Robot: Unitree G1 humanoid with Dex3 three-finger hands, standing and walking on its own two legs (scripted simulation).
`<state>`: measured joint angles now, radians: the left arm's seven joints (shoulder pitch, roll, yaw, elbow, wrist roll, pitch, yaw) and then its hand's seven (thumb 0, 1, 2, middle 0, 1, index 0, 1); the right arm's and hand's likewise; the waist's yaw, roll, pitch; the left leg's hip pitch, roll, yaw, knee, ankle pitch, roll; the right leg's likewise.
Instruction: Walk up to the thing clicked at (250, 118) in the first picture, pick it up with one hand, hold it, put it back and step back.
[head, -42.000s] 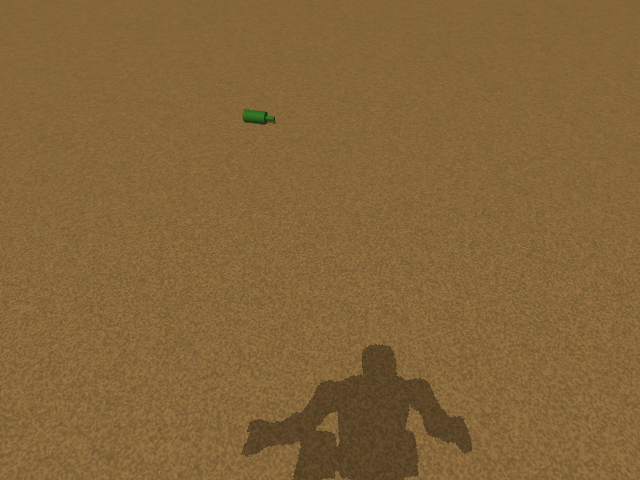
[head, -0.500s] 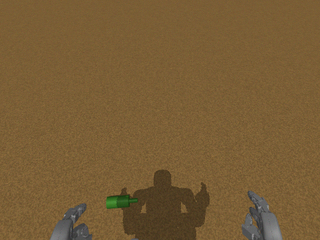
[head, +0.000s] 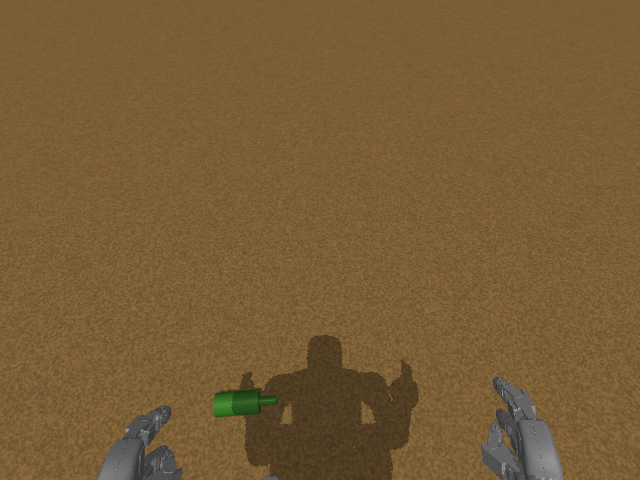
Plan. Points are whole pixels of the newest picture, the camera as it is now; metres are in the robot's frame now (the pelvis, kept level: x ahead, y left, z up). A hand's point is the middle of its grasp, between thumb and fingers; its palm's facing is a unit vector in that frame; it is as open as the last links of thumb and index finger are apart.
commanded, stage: home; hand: left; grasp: from above
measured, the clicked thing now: (246, 402) +0.45 +0.22 -0.68
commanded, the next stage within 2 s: stand in 0.68 s
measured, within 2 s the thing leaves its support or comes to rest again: neither
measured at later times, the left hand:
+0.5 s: hand (184, 472) +0.17 +0.18 -0.05, palm faces +0.04 -0.98 -0.21, open 7.4 cm
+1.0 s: hand out of the picture +0.13 +0.22 -0.09, palm faces +0.02 -0.94 -0.34, open 7.4 cm
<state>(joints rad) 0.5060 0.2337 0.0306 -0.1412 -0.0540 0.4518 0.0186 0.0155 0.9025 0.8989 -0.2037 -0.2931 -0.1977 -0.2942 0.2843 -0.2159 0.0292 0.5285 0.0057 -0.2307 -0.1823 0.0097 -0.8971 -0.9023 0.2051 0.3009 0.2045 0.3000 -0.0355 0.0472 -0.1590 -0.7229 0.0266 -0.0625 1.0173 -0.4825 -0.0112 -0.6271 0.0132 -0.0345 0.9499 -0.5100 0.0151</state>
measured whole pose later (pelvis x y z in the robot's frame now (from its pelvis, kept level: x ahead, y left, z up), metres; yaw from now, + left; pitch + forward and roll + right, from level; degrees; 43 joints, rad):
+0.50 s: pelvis +0.00 -0.01 +0.00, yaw +0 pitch +11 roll -2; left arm 0.51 0.23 0.03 -0.14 -0.06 0.45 0.02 0.02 0.90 0.90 -0.20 -0.29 -0.20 -0.29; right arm 0.29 -0.22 0.02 0.52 0.01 -0.21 -0.18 0.01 -0.90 -0.90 0.20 0.30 0.20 0.30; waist -0.04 0.05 -0.16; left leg -0.72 0.03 -0.06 1.02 -0.49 -0.02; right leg -0.63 0.02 -0.04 0.96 -0.52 0.01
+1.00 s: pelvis -0.01 +0.00 +0.03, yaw +0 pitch +2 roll +0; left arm 0.22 0.29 0.03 0.59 0.05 0.09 0.03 0.01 0.90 0.90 -0.21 -0.29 -0.20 -0.30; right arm 0.17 -0.27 -0.03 0.83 -0.06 -0.05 -0.02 0.01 -0.90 -0.90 0.21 0.30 0.21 0.30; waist 0.02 -0.01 0.02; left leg -0.45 -0.01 -0.02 0.79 -0.38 0.00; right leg -0.39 -0.03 0.00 0.80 -0.44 0.02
